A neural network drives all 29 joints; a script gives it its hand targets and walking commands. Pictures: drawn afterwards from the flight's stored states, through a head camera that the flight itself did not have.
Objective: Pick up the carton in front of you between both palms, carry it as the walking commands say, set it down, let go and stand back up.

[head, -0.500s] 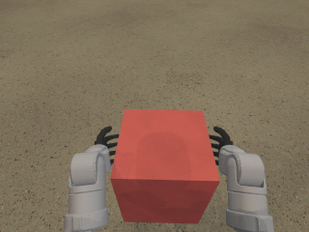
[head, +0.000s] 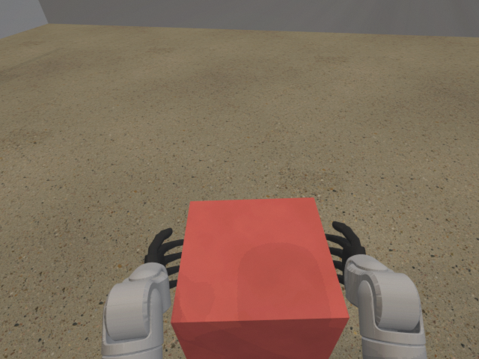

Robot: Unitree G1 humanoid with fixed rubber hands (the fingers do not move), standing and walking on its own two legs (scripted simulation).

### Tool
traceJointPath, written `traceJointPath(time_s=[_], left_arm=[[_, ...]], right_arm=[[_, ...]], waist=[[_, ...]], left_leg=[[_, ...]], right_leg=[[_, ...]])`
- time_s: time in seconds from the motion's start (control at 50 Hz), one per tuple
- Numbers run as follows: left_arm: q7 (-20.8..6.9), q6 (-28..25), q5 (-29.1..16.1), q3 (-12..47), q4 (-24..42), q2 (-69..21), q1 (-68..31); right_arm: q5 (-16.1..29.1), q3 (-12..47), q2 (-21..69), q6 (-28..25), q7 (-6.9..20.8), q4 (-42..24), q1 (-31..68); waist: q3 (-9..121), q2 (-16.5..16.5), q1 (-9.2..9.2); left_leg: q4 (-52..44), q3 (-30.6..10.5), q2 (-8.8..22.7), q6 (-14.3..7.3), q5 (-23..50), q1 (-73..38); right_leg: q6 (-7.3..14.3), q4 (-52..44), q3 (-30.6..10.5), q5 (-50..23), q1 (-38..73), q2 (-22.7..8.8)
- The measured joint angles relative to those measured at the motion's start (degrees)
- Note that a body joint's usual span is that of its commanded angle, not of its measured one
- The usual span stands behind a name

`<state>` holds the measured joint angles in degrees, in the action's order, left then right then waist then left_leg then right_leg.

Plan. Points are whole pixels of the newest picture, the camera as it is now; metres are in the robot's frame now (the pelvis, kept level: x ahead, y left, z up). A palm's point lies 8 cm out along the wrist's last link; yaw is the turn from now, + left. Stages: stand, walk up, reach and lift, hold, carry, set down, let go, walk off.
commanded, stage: carry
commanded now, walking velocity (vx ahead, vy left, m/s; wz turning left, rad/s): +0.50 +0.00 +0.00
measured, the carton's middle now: (254, 291) +0.26 +0.00 +0.01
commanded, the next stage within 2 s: none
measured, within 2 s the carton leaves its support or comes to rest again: neither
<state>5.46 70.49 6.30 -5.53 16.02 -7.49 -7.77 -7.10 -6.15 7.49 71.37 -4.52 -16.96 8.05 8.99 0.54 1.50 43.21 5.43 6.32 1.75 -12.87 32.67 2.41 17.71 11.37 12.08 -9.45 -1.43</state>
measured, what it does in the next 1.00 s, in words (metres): walks ahead: left foot, then right foot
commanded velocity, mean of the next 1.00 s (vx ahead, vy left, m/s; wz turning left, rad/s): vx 0.50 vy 0.00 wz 0.00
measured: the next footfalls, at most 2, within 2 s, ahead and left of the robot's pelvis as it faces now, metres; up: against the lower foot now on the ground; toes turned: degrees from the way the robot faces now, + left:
left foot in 0.18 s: +0.29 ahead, +0.14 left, +0.00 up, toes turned +10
right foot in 0.62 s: +0.54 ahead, -0.10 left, +0.00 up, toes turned -12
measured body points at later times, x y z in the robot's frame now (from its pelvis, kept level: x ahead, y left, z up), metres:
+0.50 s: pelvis +0.30 +0.04 +0.00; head +0.30 +0.05 +0.45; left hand +0.58 +0.17 +0.06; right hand +0.56 -0.13 +0.07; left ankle +0.25 +0.13 -0.75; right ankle +0.40 -0.11 -0.71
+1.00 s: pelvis +0.63 +0.01 -0.01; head +0.62 +0.01 +0.44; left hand +0.90 +0.16 +0.08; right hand +0.90 -0.14 +0.08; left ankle +0.76 +0.13 -0.72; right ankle +0.50 -0.09 -0.75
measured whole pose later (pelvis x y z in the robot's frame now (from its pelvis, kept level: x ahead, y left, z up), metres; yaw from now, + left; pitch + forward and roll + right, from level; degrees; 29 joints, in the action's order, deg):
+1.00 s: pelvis +0.63 +0.01 -0.01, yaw +0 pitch +4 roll +1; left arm 5.4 70.1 6.1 -5.6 20.2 -7.7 -9.4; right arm -6.8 -6.2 7.6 70.7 -5.0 -21.6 8.9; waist 6.1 -0.1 1.0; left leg 30.4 9.2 4.9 0.4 -5.2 31.8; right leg -0.7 15.2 11.8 18.5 -0.6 -3.0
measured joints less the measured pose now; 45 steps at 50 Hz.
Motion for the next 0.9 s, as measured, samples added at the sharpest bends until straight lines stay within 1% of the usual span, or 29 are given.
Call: traceJointPath(time_s=[0.08, 0.12, 0.16, 0.18, 0.2, 0.22, 0.24, 0.26, 0.28, 0.3, 0.32, 0.36, 0.42, 0.52, 0.56, 0.6, 0.62, 0.64, 0.66, 0.68, 0.7, 0.72, 0.74, 0.76, 0.8, 0.9], left_arm=[[0.0, 0.0, -0.1, 0.2, 1.5, -0.1, -0.8], [0.0, 0.2, 0.1, 0.2, 1.3, -0.1, -1.1], [-0.1, 0.7, 0.3, 0.1, 0.9, -0.2, -1.4], [-0.1, 0.9, 0.5, -0.1, 0.7, -0.1, -1.6], [-0.1, 0.8, 0.6, -0.6, 0.2, 0.2, -1.8], [-0.2, 0.7, 0.5, -1.0, -0.6, 0.8, -1.9], [-0.2, 0.6, 0.4, -1.4, -1.4, 1.2, -1.9], [-0.3, 0.7, 0.4, -1.6, -2.1, 1.3, -1.8], [-0.3, 0.7, 0.4, -1.7, -2.7, 1.2, -1.6], [-0.3, 0.7, 0.5, -1.8, -3.0, 0.9, -1.4], [-0.2, 0.6, 0.7, -1.8, -3.1, 0.3, -1.2], [-0.2, 0.0, 0.9, -1.2, -2.4, -0.2, -0.4], [-0.1, -0.9, 0.7, 0.1, -0.3, 0.0, 0.5], [0.0, -1.3, 0.4, 0.6, 4.6, 0.1, 1.2], [0.0, -0.9, 0.2, 0.4, 6.0, 0.1, 1.2], [0.0, -0.3, 0.1, 0.0, 6.6, 0.1, 0.7], [0.0, -0.1, 0.0, -0.2, 6.4, 0.0, 0.1], [-0.1, -0.4, 0.1, 0.0, 5.2, -0.1, -0.6], [-0.1, -0.8, 0.2, 0.2, 3.5, -0.2, -1.5], [-0.1, -0.9, 0.4, 0.2, 1.9, -0.3, -2.2], [-0.1, -0.8, 0.5, 0.2, 0.6, -0.3, -2.6], [-0.1, -0.6, 0.5, 0.0, -0.1, -0.3, -2.7], [-0.1, -0.4, 0.5, -0.2, -0.5, -0.3, -2.4], [-0.2, -0.2, 0.4, -0.4, -0.5, -0.3, -1.9], [-0.1, 0.1, 0.2, -0.6, 0.2, -0.2, -1.2], [0.1, -0.1, -0.6, -0.7, 3.7, -0.1, -1.1]], right_arm=[[0.1, -0.2, 0.0, 0.0, 0.0, -2.1, 0.2], [0.2, -0.4, 0.0, 0.1, 0.0, -2.1, 0.2], [0.2, -0.6, 0.0, 0.2, 0.0, -1.5, 0.4], [0.2, -0.7, 0.1, 0.2, 0.1, -0.9, 0.9], [0.1, -0.4, 0.2, -0.4, 0.1, 0.7, 1.4], [-0.1, 0.1, 0.3, -1.3, 0.1, 2.7, 1.9], [-0.3, 0.4, 0.3, -1.7, 0.1, 4.4, 2.4], [-0.4, 0.6, 0.4, -1.9, 0.1, 5.6, 2.5], [-0.4, 0.7, 0.3, -1.9, 0.1, 6.1, 2.1], [-0.4, 0.6, 0.2, -1.9, 0.0, 6.0, 1.5], [-0.2, 0.5, 0.1, -1.9, 0.0, 5.5, 0.7], [0.2, 0.3, 0.0, -2.2, 0.0, 4.1, -0.6], [0.9, 0.4, -0.1, -3.0, -0.2, 1.6, -1.5], [1.6, 1.1, -0.1, -3.2, -0.6, -2.4, -1.3], [1.6, 1.4, 0.0, -2.7, -0.6, -3.5, -0.8], [1.3, 1.4, 0.0, -1.9, -0.6, -4.1, -0.1], [1.2, 1.1, 0.1, -1.5, -0.6, -4.3, 0.3], [1.1, 0.5, -0.1, -1.3, -0.6, -4.0, 0.8], [1.0, -0.2, -0.3, -1.1, -0.5, -3.4, 1.2], [0.9, -0.8, -0.4, -0.8, -0.5, -2.6, 1.5], [0.8, -1.2, -0.4, -0.5, -0.5, -1.8, 1.7], [0.6, -1.4, -0.2, -0.2, -0.5, -1.1, 1.8], [0.4, -1.6, 0.2, -0.1, -0.5, -0.5, 1.8], [0.2, -1.5, 0.4, 0.1, -0.5, -0.1, 1.7], [0.1, -0.7, 0.2, 0.2, -0.5, 0.0, 1.5], [0.3, 0.1, 0.2, -0.2, -0.5, -3.3, 1.4]], waist=[[0.5, -0.3, -0.17], [1.1, -0.6, -0.23], [1.6, -1.0, -0.27], [1.6, -1.3, -0.30], [1.7, -2.4, -0.63], [1.5, -3.2, -1.18], [1.2, -3.2, -1.54], [0.7, -2.9, -1.78], [0.1, -2.6, -1.96], [-0.5, -2.3, -2.10], [-1.0, -2.1, -2.24], [-2.0, -1.8, -2.65], [-3.0, -1.5, -3.23], [-3.1, -1.2, -3.17], [-2.4, -1.0, -2.93], [-1.6, -0.6, -2.68], [-1.3, -0.3, -2.63], [-1.0, 0.9, -2.34], [-0.9, 1.7, -1.82], [-0.9, 1.6, -1.49], [-1.1, 1.3, -1.19], [-1.4, 0.9, -0.98], [-1.7, 0.6, -0.84], [-2.0, 0.4, -0.69], [-2.7, 0.1, -0.31], [-4.0, -0.2, 0.05]], left_leg=[[-9.9, 1.7, -0.1, -0.2, 6.1, -0.2], [-13.3, 3.0, -0.7, -0.6, 7.5, -1.8], [-16.8, 5.1, -1.6, -1.2, 7.3, -4.8], [-18.0, 6.1, -2.2, -2.1, 7.9, -6.5], [-16.4, 6.9, -2.8, -3.5, 9.9, -6.7], [-14.0, 7.5, -3.3, -4.7, 8.3, -6.5], [-12.7, 7.8, -3.3, -5.4, 6.0, -6.8], [-12.8, 7.9, -3.2, -5.7, 4.2, -7.6], [-13.7, 8.0, -3.2, -5.8, 3.2, -8.8], [-15.1, 8.0, -3.2, -5.3, 3.1, -10.2], [-16.7, 8.0, -3.4, -5.1, 3.1, -11.7], [-19.8, 7.8, -3.7, -5.0, 2.9, -14.7], [-23.7, 7.4, -4.1, -4.6, 2.2, -19.1], [-27.0, 7.0, -4.2, -2.8, -1.5, -26.5], [-27.0, 6.8, -3.9, -1.7, -4.0, -29.4], [-24.7, 6.4, -3.2, -0.3, -7.7, -31.7], [-21.5, 6.0, -2.5, 0.3, -10.5, -32.0], [-15.8, 5.6, -0.8, 0.6, -13.2, -30.6], [-7.6, 4.0, 0.0, 0.5, -13.1, -27.6], [1.4, 1.8, -0.5, 0.3, -13.4, -23.5], [9.3, 0.3, -1.3, -0.2, -14.0, -19.4], [14.9, -0.4, -2.0, -0.8, -13.9, -15.6], [18.0, -0.6, -2.3, -1.2, -12.8, -12.3], [18.8, -0.5, -2.3, -1.5, -11.3, -9.5], [16.0, -0.2, -2.0, -1.5, -8.2, -5.2], [0.4, 0.5, -0.6, -0.6, 0.2, 0.4]], right_leg=[[-1.6, -2.0, -0.2, 3.1, 5.4, -0.4], [-2.7, -1.8, -0.4, 5.6, 7.9, -0.8], [-4.1, 0.6, -0.9, 9.3, 9.8, -1.6], [-4.7, 4.0, -1.3, 12.1, 9.9, -2.4], [-5.0, 9.8, -1.8, 14.8, 8.2, -4.0], [-5.1, 18.1, -3.4, 14.8, 4.9, -4.7], [-4.9, 27.2, -5.4, 15.1, 0.7, -4.2], [-4.4, 35.0, -6.6, 15.4, -3.6, -3.4], [-3.9, 40.6, -7.1, 15.0, -7.6, -2.8], [-3.4, 43.6, -7.1, 13.9, -11.1, -2.5], [-3.1, 44.3, -6.9, 12.4, -14.1, -2.6], [-3.0, 41.1, -6.4, 9.6, -18.5, -3.1], [-3.2, 31.7, -5.8, 4.8, -22.3, -4.1], [-3.2, 16.7, -4.2, -3.6, -22.9, -4.5], [-3.0, 12.7, -2.8, -5.6, -21.3, -4.0], [-2.6, 8.7, -0.6, -5.9, -18.2, -3.1], [-1.7, 7.4, 0.3, -6.8, -16.4, -2.6], [-0.3, 8.8, 1.1, -8.7, -15.9, -1.9], [0.8, 11.1, 1.7, -7.0, -15.8, -1.5], [1.4, 12.2, 1.8, -4.1, -15.2, -1.4], [1.7, 11.9, 1.6, -1.8, -14.2, -1.4], [1.3, 11.0, 1.5, -1.4, -12.9, -1.5], [1.0, 9.6, 1.5, -1.5, -11.4, -1.5], [0.8, 8.0, 1.5, -1.4, -9.8, -1.5], [0.6, 4.9, 1.2, -1.1, -6.5, -1.3], [-0.5, -0.9, 0.7, 1.0, 1.2, -1.0]])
